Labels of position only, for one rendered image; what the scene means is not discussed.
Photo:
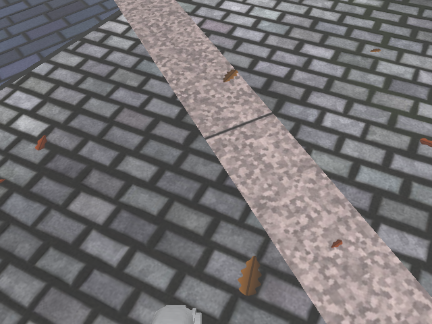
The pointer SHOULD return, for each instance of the left robot thigh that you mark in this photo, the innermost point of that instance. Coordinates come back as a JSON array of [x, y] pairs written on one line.
[[177, 314]]

